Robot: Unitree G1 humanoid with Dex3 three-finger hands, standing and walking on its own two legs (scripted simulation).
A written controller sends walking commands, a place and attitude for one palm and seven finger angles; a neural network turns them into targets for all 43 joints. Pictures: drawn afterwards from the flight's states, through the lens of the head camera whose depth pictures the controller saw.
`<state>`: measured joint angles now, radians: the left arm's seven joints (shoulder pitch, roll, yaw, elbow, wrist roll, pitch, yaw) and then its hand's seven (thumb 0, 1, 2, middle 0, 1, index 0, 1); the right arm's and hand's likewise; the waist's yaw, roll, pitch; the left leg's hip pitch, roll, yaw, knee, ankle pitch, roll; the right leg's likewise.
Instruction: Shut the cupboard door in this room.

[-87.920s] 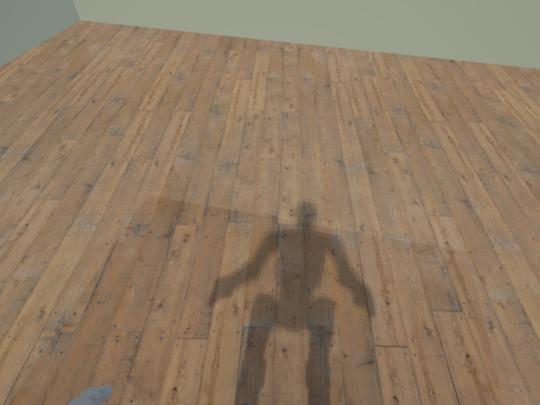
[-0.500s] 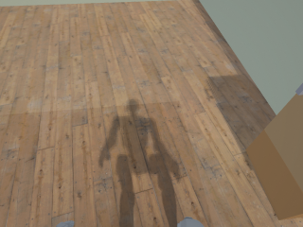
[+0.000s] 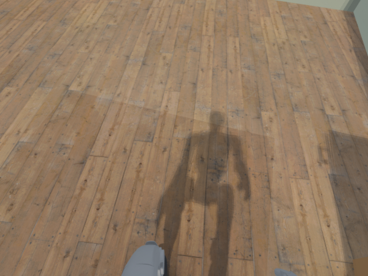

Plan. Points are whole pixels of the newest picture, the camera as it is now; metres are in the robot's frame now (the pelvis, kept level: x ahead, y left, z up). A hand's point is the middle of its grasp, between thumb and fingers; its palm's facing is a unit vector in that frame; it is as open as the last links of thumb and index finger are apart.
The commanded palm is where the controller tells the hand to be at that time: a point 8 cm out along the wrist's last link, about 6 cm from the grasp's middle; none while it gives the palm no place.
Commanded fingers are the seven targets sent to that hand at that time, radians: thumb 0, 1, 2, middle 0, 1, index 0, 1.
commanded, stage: walk to a spot facing it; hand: left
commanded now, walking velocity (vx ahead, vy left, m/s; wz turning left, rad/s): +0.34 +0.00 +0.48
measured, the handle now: out of the picture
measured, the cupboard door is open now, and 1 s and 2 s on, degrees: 2 2 2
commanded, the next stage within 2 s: turn to face it in 0.26 s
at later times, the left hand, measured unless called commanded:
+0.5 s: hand (107, 210) +0.27 +0.23 -0.15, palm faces +0.12 -0.98 -0.19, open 7.4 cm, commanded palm none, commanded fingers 0.00 0.90 0.90 -0.20 -0.30 -0.20 -0.30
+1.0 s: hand (113, 181) +0.37 +0.25 -0.17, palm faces -0.07 -0.98 -0.20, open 7.4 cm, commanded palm none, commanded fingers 0.00 0.90 0.90 -0.20 -0.30 -0.20 -0.30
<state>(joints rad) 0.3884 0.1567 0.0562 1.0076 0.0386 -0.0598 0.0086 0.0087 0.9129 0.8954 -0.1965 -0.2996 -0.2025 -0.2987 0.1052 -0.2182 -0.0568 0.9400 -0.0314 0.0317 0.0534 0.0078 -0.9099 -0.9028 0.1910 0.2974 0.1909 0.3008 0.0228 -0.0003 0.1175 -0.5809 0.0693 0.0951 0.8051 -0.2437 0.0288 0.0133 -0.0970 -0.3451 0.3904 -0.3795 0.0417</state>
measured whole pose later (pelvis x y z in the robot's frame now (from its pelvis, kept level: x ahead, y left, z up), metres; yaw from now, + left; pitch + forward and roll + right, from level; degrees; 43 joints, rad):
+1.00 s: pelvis +0.30 +0.06 +0.00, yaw -9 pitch +1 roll -1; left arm 0.24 0.20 0.09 0.95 0.03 0.04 0.00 0.01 0.90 0.90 -0.20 -0.30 -0.20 -0.30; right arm 0.10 -0.19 -0.04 0.90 -0.01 0.02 -0.03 0.00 -0.91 -0.90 0.20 0.30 0.20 0.30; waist 0.03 -0.02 0.07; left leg -0.36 0.03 -0.02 0.64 -0.32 -0.06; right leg -0.30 0.07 0.14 0.53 -0.24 0.00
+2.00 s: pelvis +0.35 +0.08 +0.01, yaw -47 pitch +1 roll -2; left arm 0.16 0.26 0.10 0.88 0.02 0.09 -0.04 0.01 0.90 0.90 -0.19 -0.30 -0.20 -0.30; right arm 0.22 -0.18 -0.01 0.88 -0.03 0.02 -0.03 0.00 -0.90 -0.90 0.20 0.30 0.20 0.30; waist 0.01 -0.01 0.09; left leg -0.24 0.13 0.17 0.49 -0.26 0.00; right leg -0.45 -0.01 -0.03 1.02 -0.45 0.06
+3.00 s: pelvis +0.35 +0.03 -0.01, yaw -82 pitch +0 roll -1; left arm 0.13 0.23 0.06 0.88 0.02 0.03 -0.03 0.01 0.90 0.90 -0.19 -0.30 -0.20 -0.30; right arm 0.24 -0.27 -0.06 0.94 -0.01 0.07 -0.02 0.01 -0.90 -0.90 0.20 0.30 0.20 0.30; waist -0.02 0.07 0.10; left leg -0.35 0.15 0.13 0.95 -0.53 -0.06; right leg -0.30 0.00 -0.05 0.63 -0.33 -0.02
